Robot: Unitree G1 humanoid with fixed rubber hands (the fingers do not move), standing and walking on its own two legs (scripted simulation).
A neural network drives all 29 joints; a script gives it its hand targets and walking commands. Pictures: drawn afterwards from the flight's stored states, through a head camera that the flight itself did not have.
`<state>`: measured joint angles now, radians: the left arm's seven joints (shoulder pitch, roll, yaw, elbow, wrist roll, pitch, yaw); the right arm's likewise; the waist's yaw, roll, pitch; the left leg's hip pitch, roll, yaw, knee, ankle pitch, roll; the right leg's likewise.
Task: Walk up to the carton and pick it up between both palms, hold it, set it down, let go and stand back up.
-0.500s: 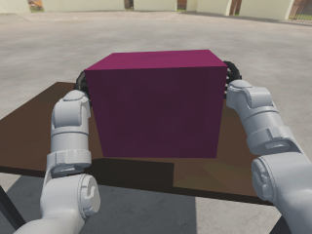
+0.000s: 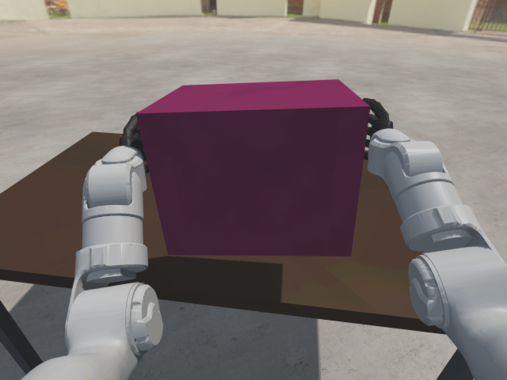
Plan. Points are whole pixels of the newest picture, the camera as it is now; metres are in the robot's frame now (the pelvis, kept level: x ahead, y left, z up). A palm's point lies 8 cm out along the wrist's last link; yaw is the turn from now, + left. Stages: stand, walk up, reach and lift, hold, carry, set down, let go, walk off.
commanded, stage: hold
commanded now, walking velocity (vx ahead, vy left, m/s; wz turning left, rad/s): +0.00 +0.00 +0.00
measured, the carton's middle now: (258, 162) +0.41 +0.01 +0.23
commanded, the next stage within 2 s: set down in 1.32 s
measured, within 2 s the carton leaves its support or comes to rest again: neither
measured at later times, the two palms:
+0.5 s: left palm (133, 158) +0.36 +0.20 +0.26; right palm (380, 143) +0.37 -0.18 +0.28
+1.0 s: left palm (133, 158) +0.36 +0.20 +0.26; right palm (380, 143) +0.37 -0.18 +0.28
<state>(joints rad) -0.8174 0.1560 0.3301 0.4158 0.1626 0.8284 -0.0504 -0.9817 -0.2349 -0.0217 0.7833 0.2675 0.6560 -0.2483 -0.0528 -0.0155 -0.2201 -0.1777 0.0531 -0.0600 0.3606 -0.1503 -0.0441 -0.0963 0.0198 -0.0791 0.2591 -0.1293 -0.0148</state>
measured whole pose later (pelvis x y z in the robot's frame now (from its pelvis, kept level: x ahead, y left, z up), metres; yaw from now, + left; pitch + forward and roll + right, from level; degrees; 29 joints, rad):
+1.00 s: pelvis +0.00 +0.00 +0.00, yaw +0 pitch -2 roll -2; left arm -0.82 0.16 0.33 0.42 0.16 0.83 -0.05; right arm -0.98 -0.24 -0.02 0.78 0.27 0.66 -0.25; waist -0.05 -0.01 -0.22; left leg -0.18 0.05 -0.06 0.36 -0.15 -0.04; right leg -0.10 0.02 -0.08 0.26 -0.13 -0.01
